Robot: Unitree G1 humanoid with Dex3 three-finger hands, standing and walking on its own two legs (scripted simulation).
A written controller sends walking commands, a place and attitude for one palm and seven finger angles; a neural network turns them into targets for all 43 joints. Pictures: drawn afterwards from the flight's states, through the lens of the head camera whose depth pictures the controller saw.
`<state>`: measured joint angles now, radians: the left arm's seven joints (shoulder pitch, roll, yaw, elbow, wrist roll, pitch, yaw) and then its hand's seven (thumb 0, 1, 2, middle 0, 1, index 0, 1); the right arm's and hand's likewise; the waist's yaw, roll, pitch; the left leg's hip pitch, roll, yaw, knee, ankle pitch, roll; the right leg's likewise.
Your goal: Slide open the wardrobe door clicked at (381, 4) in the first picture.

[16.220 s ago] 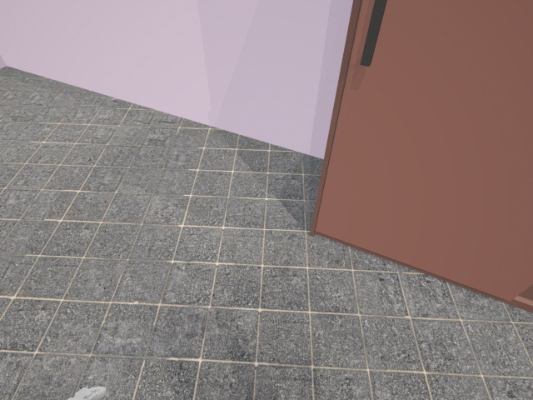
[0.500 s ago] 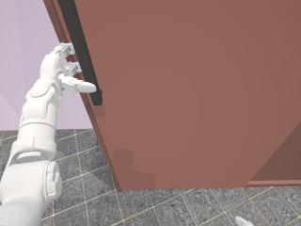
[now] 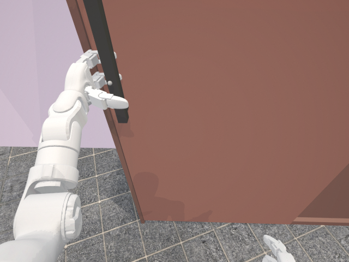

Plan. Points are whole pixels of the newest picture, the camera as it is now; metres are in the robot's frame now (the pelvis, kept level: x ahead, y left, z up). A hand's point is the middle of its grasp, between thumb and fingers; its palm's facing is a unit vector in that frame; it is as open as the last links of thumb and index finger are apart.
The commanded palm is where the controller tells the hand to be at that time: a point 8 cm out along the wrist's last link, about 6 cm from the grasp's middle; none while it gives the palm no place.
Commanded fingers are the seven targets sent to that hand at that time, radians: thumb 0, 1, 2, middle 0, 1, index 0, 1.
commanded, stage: slide the fingers in behind the handle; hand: left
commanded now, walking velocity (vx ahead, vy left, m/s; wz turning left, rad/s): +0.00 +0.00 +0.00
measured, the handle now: (111, 59) +0.47 +0.17 +0.26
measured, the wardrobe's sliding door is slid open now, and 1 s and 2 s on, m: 0.00 0.00 0.00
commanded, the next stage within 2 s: grip the handle and tug to test in 0.96 s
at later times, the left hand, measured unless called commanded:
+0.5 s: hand (114, 84) +0.41 +0.15 +0.23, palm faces +0.02 -1.00 +0.02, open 14.0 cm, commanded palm +0.39 +0.20 +0.23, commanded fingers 0.00 -0.50 0.30 -0.30 -1.20 -0.30 -1.20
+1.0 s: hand (118, 85) +0.41 +0.14 +0.23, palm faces +0.04 -1.00 -0.01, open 14.2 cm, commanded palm +0.39 +0.19 +0.23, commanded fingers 0.00 -0.50 0.30 -0.30 -1.20 -0.30 -1.20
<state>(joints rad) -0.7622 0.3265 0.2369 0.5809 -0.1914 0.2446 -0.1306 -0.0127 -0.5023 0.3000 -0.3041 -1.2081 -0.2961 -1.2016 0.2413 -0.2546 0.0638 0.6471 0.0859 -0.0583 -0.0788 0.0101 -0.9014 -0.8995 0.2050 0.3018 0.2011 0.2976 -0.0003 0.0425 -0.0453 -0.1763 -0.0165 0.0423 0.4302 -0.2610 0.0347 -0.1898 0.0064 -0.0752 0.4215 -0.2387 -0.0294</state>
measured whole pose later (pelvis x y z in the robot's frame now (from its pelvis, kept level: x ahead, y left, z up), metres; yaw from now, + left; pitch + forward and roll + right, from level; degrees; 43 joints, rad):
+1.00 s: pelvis -0.01 +0.00 +0.00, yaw +0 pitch -1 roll +0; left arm -0.75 0.27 0.18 0.51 -0.18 0.30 -0.05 -0.01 -0.50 0.30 -0.28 -1.20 -0.26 -1.19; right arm 0.24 -0.25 0.06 0.67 0.08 -0.03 -0.08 0.01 -0.90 -0.90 0.20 0.30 0.20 0.30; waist 0.01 0.04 -0.03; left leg -0.15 -0.02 0.04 0.40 -0.24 0.03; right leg -0.16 0.01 -0.08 0.39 -0.22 -0.03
